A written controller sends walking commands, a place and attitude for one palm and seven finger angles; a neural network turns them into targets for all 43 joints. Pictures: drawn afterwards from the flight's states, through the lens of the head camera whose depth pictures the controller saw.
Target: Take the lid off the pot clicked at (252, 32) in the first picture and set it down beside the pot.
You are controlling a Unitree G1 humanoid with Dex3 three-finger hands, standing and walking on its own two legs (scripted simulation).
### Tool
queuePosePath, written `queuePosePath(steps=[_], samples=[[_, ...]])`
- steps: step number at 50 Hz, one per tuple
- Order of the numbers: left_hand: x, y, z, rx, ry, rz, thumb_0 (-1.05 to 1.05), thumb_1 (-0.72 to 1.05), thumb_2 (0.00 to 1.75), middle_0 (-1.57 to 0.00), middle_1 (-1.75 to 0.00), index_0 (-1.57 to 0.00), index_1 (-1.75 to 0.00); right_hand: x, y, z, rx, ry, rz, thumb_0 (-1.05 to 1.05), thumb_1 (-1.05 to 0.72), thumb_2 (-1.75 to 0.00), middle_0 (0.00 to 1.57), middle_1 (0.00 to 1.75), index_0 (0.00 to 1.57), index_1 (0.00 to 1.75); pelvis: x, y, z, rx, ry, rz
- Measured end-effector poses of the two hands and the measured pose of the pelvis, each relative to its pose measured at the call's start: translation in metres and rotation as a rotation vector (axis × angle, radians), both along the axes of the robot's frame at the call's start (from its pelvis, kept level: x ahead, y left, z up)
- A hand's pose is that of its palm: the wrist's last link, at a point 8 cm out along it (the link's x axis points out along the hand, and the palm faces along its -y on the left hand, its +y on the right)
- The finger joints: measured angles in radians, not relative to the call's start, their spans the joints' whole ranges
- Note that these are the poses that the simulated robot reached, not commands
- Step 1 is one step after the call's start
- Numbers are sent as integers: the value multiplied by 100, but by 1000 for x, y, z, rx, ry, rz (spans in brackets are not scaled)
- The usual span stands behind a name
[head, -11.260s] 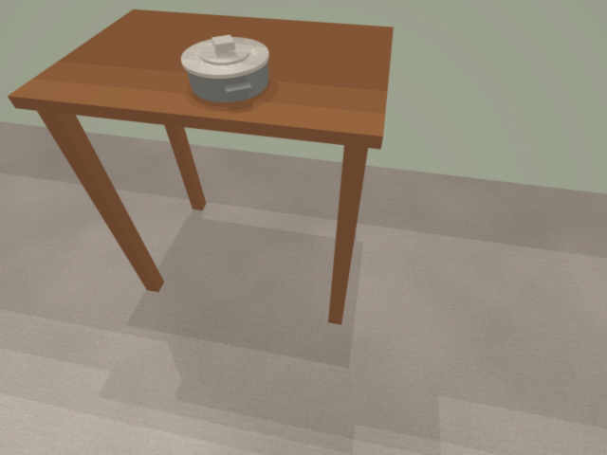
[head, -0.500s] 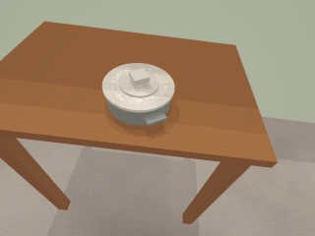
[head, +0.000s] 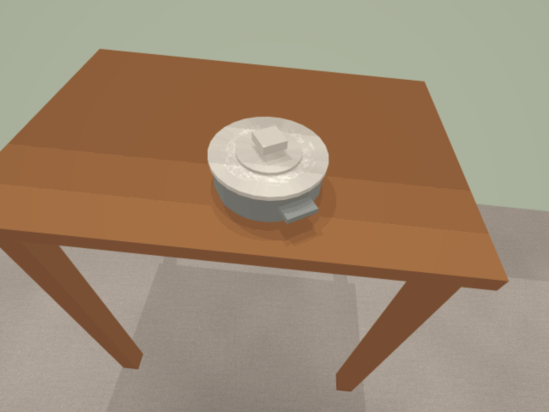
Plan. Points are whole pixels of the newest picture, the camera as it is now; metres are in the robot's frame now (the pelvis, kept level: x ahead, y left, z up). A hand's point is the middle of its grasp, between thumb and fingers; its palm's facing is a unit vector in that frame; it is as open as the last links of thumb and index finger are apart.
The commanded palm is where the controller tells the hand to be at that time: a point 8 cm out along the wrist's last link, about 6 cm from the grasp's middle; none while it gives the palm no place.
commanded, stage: come to a stop and stand still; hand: left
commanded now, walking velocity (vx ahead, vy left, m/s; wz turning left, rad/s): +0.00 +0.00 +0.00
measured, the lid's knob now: (269, 140) +0.46 +0.05 +0.16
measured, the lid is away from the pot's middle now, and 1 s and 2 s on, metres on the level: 0.00 0.00 0.00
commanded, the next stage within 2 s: look again from close up in 0.86 s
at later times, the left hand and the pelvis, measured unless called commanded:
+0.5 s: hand out of the picture -0.02 +0.16 -0.19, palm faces +0.02 -0.99 -0.11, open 7.4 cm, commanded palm none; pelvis +0.02 +0.02 +0.00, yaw -1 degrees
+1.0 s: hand out of the picture -0.01 +0.16 -0.19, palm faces +0.00 -0.99 -0.12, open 7.4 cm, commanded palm none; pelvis +0.02 +0.03 +0.00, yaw -1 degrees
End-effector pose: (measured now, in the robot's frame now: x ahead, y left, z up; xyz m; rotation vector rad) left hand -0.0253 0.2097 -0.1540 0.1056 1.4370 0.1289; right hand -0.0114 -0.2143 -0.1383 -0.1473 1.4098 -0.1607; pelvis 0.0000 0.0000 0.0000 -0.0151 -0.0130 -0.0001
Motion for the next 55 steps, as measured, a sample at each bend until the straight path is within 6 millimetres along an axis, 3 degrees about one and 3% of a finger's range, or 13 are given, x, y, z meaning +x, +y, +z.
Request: queuePosePath(steps=[10,24,48,55], samples=[[-7,-4,-3,-37,40,5,1,90,90,-20,-30,-20,-30,-13,27,-2,27,33,-29,1,-92,-90,19,30,20,29,6,11,-1,-2,2,-6],[5,1,-6,-45,47,1,0,91,90,-20,-30,-20,-30,-13,47,-4,38,38,-60,0,-91,-90,19,30,20,29,16,23,-2,-4,8,-18],[18,5,-7,-41,46,-2,0,91,90,-20,-30,-19,-30,-19,53,-5,35,65,-83,0,-91,-90,19,30,20,29,26,27,-3,-6,8,-25],[20,13,-6,0,20,-7,1,91,90,-20,-30,-20,-30,-6,40,-13,39,23,-21,0,-91,-90,20,30,20,29,20,25,-9,5,22,4]])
